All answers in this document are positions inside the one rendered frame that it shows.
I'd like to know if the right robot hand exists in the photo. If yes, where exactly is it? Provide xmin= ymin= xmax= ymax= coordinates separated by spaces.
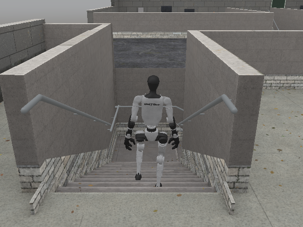
xmin=168 ymin=137 xmax=179 ymax=149

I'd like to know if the robot right upper arm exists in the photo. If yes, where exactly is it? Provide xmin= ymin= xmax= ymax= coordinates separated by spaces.
xmin=162 ymin=96 xmax=173 ymax=123

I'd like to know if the robot torso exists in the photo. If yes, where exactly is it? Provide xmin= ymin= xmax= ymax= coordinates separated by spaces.
xmin=141 ymin=93 xmax=164 ymax=142

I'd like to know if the left robot forearm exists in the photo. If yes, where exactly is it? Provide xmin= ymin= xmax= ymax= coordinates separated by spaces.
xmin=125 ymin=115 xmax=135 ymax=139

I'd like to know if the left robot hand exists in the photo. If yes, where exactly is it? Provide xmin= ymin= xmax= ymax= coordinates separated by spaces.
xmin=124 ymin=138 xmax=135 ymax=150

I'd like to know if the robot left shin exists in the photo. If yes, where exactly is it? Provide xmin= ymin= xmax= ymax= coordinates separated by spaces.
xmin=136 ymin=143 xmax=143 ymax=175

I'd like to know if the right robot forearm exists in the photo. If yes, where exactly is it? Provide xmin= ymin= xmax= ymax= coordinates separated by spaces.
xmin=169 ymin=116 xmax=178 ymax=138

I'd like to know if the robot left upper arm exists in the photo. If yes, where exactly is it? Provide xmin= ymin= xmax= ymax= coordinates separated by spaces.
xmin=130 ymin=95 xmax=143 ymax=122

